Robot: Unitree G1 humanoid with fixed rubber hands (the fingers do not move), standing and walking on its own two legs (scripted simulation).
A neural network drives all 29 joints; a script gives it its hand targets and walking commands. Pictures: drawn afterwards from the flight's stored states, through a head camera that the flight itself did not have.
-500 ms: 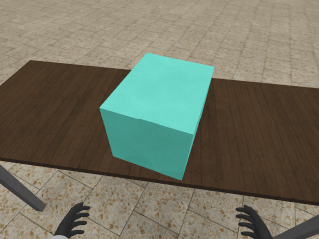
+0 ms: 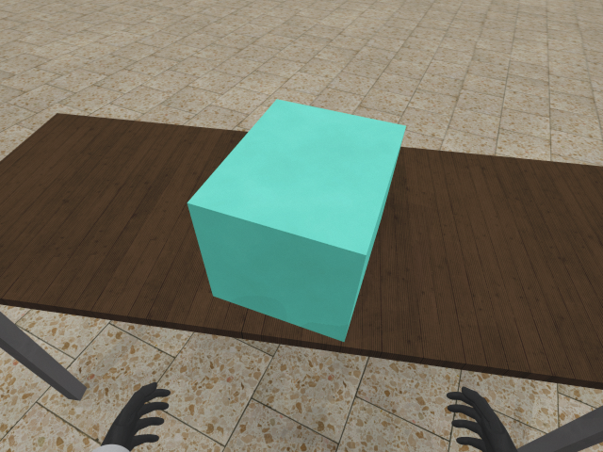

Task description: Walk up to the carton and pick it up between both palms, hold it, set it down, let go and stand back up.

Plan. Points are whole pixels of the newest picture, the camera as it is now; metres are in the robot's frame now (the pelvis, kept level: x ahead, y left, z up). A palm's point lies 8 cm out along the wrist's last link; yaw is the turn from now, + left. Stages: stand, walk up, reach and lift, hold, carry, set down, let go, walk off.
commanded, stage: stand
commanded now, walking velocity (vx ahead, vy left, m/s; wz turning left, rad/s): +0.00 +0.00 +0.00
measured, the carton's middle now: (308, 212) +0.47 +0.01 +0.05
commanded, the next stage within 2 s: walk up in 0.84 s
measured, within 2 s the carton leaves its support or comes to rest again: neither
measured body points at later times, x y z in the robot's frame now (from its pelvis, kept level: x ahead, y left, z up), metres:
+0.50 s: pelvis +0.00 +0.00 +0.00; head -0.01 +0.00 +0.45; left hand +0.16 +0.25 -0.09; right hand +0.17 -0.25 -0.08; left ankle +0.02 +0.12 -0.72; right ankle +0.02 -0.12 -0.72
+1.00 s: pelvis +0.00 +0.00 +0.00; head -0.01 +0.00 +0.45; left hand +0.16 +0.25 -0.09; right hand +0.17 -0.25 -0.07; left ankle +0.02 +0.12 -0.72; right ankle +0.02 -0.12 -0.72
